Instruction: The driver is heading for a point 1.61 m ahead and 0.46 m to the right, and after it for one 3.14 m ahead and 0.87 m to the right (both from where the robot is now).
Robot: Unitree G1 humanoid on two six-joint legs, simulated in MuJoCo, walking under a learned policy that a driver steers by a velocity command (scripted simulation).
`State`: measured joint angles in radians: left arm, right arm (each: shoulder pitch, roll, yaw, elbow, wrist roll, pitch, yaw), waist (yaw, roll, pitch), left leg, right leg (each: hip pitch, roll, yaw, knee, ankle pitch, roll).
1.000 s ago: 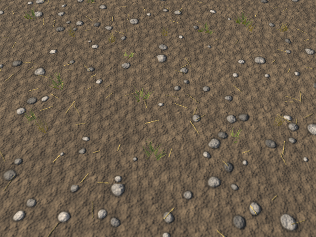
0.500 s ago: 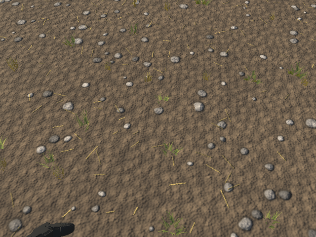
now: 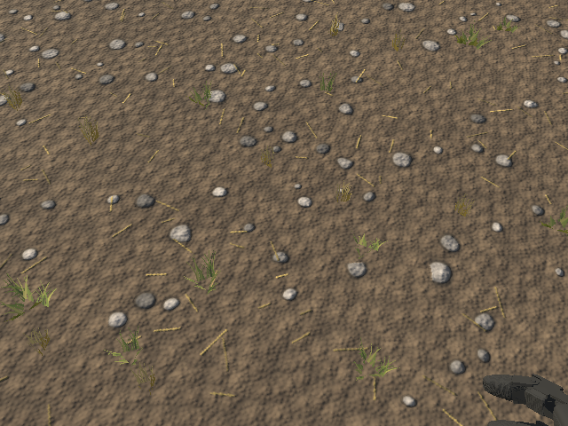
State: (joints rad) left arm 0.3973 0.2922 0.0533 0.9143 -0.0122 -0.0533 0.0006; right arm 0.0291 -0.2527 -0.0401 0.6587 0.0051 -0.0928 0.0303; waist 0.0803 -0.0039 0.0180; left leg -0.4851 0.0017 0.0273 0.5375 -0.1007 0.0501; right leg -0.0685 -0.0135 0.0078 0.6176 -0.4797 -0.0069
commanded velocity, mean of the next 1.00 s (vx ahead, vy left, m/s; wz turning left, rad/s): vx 0.50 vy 0.00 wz -0.33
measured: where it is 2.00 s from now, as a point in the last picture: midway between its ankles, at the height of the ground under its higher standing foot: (432, 234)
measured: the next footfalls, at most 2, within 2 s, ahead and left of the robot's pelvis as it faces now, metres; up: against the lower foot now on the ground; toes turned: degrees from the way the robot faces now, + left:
right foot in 0.50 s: +0.43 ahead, -0.15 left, +0.00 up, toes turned -9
left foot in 1.00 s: +0.75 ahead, -0.03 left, +0.00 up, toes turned -27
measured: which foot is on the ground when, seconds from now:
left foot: down 0.00-0.50, up 0.52-0.98, down 1.00-1.00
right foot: up 0.00-0.48, down 0.50-1.00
